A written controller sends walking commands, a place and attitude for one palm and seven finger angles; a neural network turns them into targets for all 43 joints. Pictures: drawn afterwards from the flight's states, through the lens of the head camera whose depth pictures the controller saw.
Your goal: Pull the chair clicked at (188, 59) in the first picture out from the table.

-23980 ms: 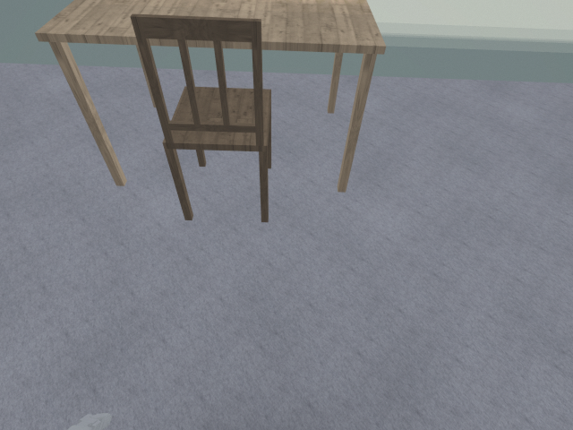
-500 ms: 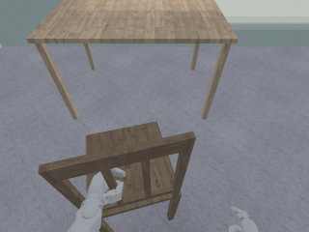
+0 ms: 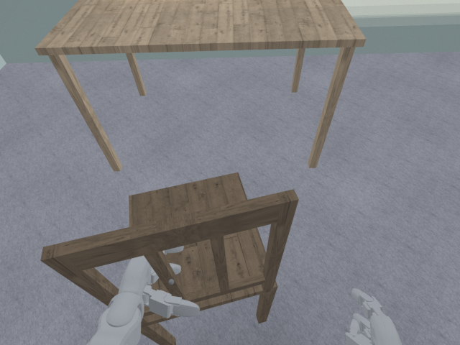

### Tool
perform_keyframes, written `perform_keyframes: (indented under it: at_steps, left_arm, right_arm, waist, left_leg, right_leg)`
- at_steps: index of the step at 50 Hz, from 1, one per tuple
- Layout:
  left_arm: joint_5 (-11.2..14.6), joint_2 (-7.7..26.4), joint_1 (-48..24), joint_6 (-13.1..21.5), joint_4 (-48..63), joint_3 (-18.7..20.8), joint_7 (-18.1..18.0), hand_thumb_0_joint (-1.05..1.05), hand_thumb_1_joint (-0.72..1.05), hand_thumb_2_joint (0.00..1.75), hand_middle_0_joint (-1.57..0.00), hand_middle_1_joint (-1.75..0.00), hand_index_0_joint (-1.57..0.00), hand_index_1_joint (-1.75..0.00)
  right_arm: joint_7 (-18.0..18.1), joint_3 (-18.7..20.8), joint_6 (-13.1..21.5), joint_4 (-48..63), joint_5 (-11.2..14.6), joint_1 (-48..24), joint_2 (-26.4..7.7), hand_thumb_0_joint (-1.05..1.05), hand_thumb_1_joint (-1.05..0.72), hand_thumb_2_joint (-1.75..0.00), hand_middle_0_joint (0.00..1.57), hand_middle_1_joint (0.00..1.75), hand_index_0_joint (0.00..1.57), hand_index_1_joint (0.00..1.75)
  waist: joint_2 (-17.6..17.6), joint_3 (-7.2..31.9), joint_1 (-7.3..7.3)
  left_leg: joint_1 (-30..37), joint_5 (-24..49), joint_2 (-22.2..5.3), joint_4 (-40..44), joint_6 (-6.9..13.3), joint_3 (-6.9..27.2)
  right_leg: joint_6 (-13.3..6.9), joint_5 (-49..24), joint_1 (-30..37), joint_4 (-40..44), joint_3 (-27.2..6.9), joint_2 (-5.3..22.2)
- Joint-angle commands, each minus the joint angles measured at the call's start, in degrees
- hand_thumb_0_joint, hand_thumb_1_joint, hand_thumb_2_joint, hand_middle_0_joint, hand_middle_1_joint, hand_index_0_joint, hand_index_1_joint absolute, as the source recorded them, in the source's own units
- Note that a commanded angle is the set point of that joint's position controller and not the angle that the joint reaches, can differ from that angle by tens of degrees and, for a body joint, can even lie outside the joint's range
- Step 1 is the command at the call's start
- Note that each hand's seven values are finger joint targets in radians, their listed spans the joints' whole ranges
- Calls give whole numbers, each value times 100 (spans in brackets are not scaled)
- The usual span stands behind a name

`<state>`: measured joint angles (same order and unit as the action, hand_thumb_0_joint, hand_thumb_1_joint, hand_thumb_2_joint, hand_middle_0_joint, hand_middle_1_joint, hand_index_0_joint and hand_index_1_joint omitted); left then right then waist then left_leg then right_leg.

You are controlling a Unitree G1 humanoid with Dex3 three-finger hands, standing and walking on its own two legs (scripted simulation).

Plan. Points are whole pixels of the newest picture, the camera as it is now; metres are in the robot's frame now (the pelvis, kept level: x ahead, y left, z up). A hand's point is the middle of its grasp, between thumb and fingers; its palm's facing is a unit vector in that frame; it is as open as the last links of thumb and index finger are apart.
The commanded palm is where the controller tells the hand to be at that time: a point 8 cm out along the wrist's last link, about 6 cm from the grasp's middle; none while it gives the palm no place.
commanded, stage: open the thumb and straighten the fingers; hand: left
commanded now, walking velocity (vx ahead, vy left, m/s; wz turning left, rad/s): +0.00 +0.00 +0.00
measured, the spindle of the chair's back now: (169, 278) +0.26 +0.13 -0.07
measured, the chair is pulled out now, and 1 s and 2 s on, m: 0.62 0.62 0.62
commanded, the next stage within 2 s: draw the fingers out of the gap in 0.30 s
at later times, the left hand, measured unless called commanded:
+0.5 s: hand (166, 299) +0.21 +0.13 -0.04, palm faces -0.01 -0.99 -0.15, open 17.4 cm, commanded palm +0.19 +0.18 -0.02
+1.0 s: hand out of the picture +0.14 +0.12 -0.04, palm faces +0.00 -0.99 -0.14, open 17.4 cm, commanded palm +0.11 +0.17 -0.02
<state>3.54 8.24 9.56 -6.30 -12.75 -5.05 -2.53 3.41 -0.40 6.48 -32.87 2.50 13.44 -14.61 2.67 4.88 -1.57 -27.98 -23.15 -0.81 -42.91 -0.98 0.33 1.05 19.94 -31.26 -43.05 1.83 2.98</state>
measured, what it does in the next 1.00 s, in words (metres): stands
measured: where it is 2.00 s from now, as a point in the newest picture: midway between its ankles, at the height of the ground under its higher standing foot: outside the picture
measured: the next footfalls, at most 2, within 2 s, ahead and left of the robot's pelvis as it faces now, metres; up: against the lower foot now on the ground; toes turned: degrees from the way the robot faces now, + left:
none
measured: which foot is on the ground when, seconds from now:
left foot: down 0.00-1.00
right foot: down 0.00-1.00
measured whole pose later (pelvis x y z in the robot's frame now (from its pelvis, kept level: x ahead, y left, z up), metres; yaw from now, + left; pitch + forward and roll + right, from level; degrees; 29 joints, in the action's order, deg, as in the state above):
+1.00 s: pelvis +0.00 +0.00 -0.03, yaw +2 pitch +11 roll -1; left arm 0.2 9.5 38.2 -11.1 15.8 -9.4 -2.5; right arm 6.6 -1.5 8.3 -25.8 2.0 14.5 -12.1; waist 2.7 8.8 -0.5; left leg -37.3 -29.4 -0.4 -56.0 -1.0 3.0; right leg 1.0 26.0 -38.8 -54.4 4.0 3.7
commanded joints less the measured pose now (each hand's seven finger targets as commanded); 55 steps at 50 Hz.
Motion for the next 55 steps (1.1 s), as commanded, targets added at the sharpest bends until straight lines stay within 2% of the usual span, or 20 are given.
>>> perform_keyframes:
  at_steps: [1,2,4,5,8,11,12,17,19,21,29,32,35,38,43,45,47,50,52,55]
  left_arm:
    - [-82,357,-567,129,1546,130,-58,0,-55,20,-18,-51,-18,-51]
    - [-91,440,-608,100,1627,200,-81,0,-55,20,-15,-43,-15,-43]
    - [-102,487,-163,51,1638,303,-78,0,-55,20,-10,-29,-10,-29]
    - [-123,404,-219,32,1754,180,-60,0,-55,20,-7,-22,-7,-22]
    - [-148,477,-206,-19,2090,171,-52,0,-55,20,0,0,0,0]
    - [-111,548,68,-110,2039,245,-12,0,-55,20,0,0,0,0]
    - [-90,508,-78,-115,2133,185,11,0,-55,20,0,0,0,0]
    - [-74,562,215,-152,2456,187,48,0,-55,20,0,0,0,0]
    - [-73,541,327,-193,2400,168,43,0,-55,20,0,0,0,0]
    - [-70,715,1086,-245,2301,463,62,0,-55,20,0,0,0,0]
    - [-126,531,1670,-120,3277,86,47,0,-55,20,0,0,0,0]
    - [-154,642,1910,-60,3434,172,4,0,-55,20,0,0,0,0]
    - [-217,477,2116,-29,3591,-74,12,0,-55,20,0,0,0,0]
    - [-264,402,2334,-46,3724,-223,-8,0,-55,20,0,0,0,0]
    - [-347,491,2814,-148,3838,-125,-60,0,-55,20,0,0,0,0]
    - [-373,452,2883,-175,3866,-176,-58,0,-55,20,0,0,0,0]
    - [-378,459,2961,-172,4084,-216,-61,0,-55,20,0,0,0,0]
    - [-374,375,3263,-152,4199,-304,-33,0,-55,20,0,0,0,0]
    - [-363,480,3391,-145,4240,-207,-16,0,-55,20,0,0,0,0]
    - [-381,396,3698,-89,4371,-287,48,0,-55,20,0,0,0,0]
  right_arm:
    - [89,234,401,1006,-43,-329,-644,0,-90,-90,20,30,20,30]
    - [109,231,407,1019,-53,-263,-652,0,-90,-90,20,30,20,30]
    - [129,218,409,1075,-60,-246,-623,0,-90,-90,20,30,20,30]
    - [135,204,403,1098,-58,-238,-624,0,-90,-90,20,30,20,30]
    - [157,191,424,1147,-73,-208,-604,0,-90,-90,20,30,20,30]
    - [198,186,418,1162,-77,-190,-630,0,-90,-90,20,30,20,30]
    - [201,172,420,1162,-77,-174,-632,0,-90,-90,20,30,20,30]
    - [238,170,473,1227,-78,-167,-619,0,-90,-90,20,30,20,30]
    - [241,156,474,1232,-73,-149,-624,0,-90,-90,20,30,20,30]
    - [243,207,456,1275,-76,-215,-591,0,-90,-90,20,30,20,30]
    - [294,210,572,1419,-62,-215,-500,0,-90,-90,20,30,20,30]
    - [334,236,621,1410,-71,-239,-505,0,-90,-90,20,30,20,30]
    - [339,214,672,1456,-69,-227,-475,0,-90,-90,20,30,20,30]
    - [343,211,684,1508,-66,-253,-461,0,-90,-90,20,30,20,30]
    - [357,208,593,1614,-72,-325,-393,0,-90,-90,20,30,20,30]
    - [365,201,546,1666,-64,-329,-385,0,-90,-90,20,30,20,30]
    - [370,199,530,1722,-67,-347,-388,0,-90,-90,20,30,20,30]
    - [369,194,515,1793,-49,-325,-342,0,-90,-90,20,30,20,30]
    - [392,224,494,1789,-52,-348,-351,0,-90,-90,20,30,20,30]
    - [393,245,494,1849,-30,-324,-312,0,-90,-90,20,30,20,30]
  waist:
    - [-353,1128,-52]
    - [-565,1209,-81]
    - [-527,1204,-1]
    - [-571,1196,-60]
    - [-277,1316,-68]
    - [-542,1195,-89]
    - [-507,1173,-137]
    - [-301,1363,-87]
    - [-456,1213,-112]
    - [-529,1246,79]
    - [-306,1038,-67]
    - [-273,1013,-36]
    - [-179,1002,-59]
    - [-298,982,-67]
    - [-322,912,30]
    - [-439,810,0]
    - [-252,852,22]
    - [-240,835,26]
    - [-373,828,33]
    - [-286,834,41]
  left_leg:
    - [214,1527,-7,354,152,-31]
    - [170,1494,1,300,160,-28]
    - [70,1470,26,233,159,-41]
    - [53,1485,31,183,166,-46]
    - [107,1619,57,54,176,-41]
    - [-65,1575,59,-44,196,-32]
    - [-72,1504,72,-60,192,-30]
    - [-55,1561,91,-133,193,-15]
    - [-159,1478,87,-150,194,-2]
    - [-311,1509,96,-136,187,-16]
    - [-349,1229,100,-249,202,23]
    - [-407,1139,108,-291,196,66]
    - [-405,1093,116,-326,196,98]
    - [-443,1006,113,-346,198,136]
    - [-639,845,133,-374,197,137]
    - [-711,704,125,-401,207,131]
    - [-693,697,135,-413,207,138]
    - [-746,692,132,-448,207,144]
    - [-825,653,136,-495,219,148]
    - [-832,704,138,-541,219,133]
  right_leg:
    - [-150,-1407,677,298,258,-42]
    - [-123,-1422,708,260,262,-40]
    - [-127,-1432,720,196,255,-33]
    - [-114,-1472,660,166,264,-30]
    - [-133,-1621,660,93,241,-8]
    - [-116,-1681,627,92,244,-17]
    - [-99,-1648,593,89,236,-5]
    - [-117,-1659,639,18,243,20]
    - [-102,-1588,562,20,261,6]
    - [-136,-1630,719,2,267,7]
    - [-117,-1161,325,-39,281,-5]
    - [-134,-963,209,-97,309,-20]
    - [-135,-825,66,-155,339,-24]
    - [-138,-698,-17,-204,369,-36]
    - [-157,-496,-43,-264,370,-51]
    - [-139,-341,-146,-249,361,-72]
    - [-159,-315,-146,-275,350,-62]
    - [-162,-282,-205,-318,377,-82]
    - [-162,-270,-182,-300,341,-87]
    - [-161,-318,-260,-361,355,-100]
